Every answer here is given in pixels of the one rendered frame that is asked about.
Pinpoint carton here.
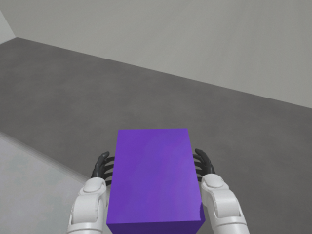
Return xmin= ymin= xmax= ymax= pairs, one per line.
xmin=106 ymin=128 xmax=206 ymax=234

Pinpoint robot left hand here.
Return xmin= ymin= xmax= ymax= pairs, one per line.
xmin=91 ymin=151 xmax=115 ymax=186

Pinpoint robot left forearm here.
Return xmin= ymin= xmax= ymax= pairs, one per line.
xmin=66 ymin=177 xmax=108 ymax=234

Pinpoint robot right hand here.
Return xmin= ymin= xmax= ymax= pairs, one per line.
xmin=192 ymin=148 xmax=215 ymax=182

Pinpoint robot right forearm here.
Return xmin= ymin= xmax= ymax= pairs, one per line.
xmin=201 ymin=174 xmax=250 ymax=234

